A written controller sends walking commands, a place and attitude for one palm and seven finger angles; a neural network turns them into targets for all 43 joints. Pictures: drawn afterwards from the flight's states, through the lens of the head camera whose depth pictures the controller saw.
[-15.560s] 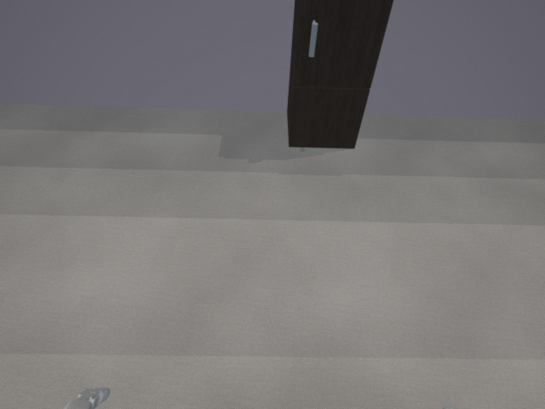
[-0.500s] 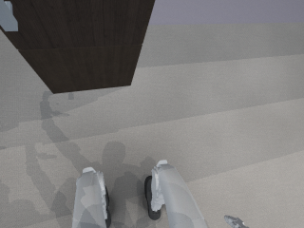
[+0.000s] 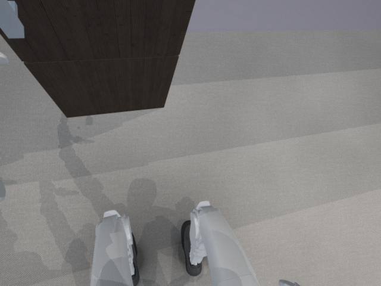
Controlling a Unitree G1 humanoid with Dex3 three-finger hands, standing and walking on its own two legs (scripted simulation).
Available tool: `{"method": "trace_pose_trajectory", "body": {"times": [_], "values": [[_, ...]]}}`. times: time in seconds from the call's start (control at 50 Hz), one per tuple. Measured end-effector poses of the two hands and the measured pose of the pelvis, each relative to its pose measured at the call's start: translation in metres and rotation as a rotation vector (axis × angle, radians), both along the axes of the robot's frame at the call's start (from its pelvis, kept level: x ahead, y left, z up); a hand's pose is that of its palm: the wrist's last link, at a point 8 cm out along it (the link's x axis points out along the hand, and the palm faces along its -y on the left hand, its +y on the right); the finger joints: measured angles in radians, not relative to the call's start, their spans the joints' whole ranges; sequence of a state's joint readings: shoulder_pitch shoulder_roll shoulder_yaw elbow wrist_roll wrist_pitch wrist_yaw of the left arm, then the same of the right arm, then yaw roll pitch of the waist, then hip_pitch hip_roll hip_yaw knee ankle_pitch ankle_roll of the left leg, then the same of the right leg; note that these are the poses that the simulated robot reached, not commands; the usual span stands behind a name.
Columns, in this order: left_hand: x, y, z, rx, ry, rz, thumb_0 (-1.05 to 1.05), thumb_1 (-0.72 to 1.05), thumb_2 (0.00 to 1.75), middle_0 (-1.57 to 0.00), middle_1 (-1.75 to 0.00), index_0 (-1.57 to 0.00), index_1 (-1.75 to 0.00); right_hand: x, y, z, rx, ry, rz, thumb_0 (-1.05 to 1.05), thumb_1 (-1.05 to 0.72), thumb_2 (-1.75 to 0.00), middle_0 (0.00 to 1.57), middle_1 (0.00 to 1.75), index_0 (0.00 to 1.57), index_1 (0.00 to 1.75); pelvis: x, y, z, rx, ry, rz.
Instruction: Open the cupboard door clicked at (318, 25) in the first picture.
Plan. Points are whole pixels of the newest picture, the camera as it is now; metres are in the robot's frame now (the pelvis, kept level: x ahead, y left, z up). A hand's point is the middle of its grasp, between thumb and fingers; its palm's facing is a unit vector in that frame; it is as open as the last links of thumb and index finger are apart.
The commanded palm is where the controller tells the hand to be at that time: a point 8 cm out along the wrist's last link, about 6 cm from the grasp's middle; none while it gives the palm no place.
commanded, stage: slide the fingers in behind the handle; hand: left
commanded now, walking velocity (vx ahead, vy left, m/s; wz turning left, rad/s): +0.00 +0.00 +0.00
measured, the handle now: out of the picture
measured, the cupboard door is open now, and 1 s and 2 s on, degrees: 0 0 0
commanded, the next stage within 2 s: close the thumb around the handle in 1.18 s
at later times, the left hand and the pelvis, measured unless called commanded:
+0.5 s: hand out of the picture +0.55 +0.28 +0.05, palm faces +0.11 -0.99 -0.04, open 13.9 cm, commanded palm +0.55 +0.28 +0.06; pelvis +0.00 +0.00 +0.01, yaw +1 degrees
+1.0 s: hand out of the picture +0.56 +0.27 +0.05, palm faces +0.14 -0.99 -0.03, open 13.8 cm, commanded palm +0.55 +0.27 +0.06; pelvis +0.00 -0.01 +0.01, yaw +1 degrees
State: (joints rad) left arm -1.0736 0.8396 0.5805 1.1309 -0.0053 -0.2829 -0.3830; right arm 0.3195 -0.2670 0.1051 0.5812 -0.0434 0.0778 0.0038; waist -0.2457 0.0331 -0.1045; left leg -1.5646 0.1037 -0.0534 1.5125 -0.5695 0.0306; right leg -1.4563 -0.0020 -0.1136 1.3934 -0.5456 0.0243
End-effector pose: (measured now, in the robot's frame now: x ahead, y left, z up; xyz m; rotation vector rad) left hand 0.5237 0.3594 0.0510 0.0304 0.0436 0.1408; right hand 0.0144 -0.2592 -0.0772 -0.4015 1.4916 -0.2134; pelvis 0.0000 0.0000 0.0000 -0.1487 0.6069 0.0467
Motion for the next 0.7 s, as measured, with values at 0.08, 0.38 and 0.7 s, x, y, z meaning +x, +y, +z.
{"method": "trace_pose_trajectory", "body": {"times": [0.08, 0.38, 0.7], "values": [[-0.001, -0.002, 0.003, 0.006, 0.010, 0.006, -0.01, -0.50, 0.30, -0.30, -1.20, -0.29, -1.21, -0.003, 0.002, 0.002, 0.014, 0.011, -0.003, 0.00, -0.90, -0.90, 0.20, 0.30, 0.21, 0.30, 0.001, -0.001, 0.004, 0.004, -0.005, 0.002], [0.000, -0.012, 0.009, -0.009, -0.014, 0.005, -0.01, -0.50, 0.30, -0.30, -1.20, -0.31, -1.23, 0.004, -0.005, 0.006, 0.005, -0.005, 0.008, 0.00, -0.90, -0.90, 0.20, 0.30, 0.21, 0.30, 0.005, -0.003, 0.007, 0.009, -0.012, 0.008], [0.004, -0.039, 0.003, 0.004, -0.017, -0.005, -0.01, -0.50, 0.30, -0.30, -1.20, -0.31, -1.22, 0.007, -0.002, 0.000, 0.034, -0.010, 0.001, 0.00, -0.90, -0.90, 0.20, 0.30, 0.21, 0.30, 0.005, -0.004, 0.008, 0.017, -0.013, 0.006]]}}
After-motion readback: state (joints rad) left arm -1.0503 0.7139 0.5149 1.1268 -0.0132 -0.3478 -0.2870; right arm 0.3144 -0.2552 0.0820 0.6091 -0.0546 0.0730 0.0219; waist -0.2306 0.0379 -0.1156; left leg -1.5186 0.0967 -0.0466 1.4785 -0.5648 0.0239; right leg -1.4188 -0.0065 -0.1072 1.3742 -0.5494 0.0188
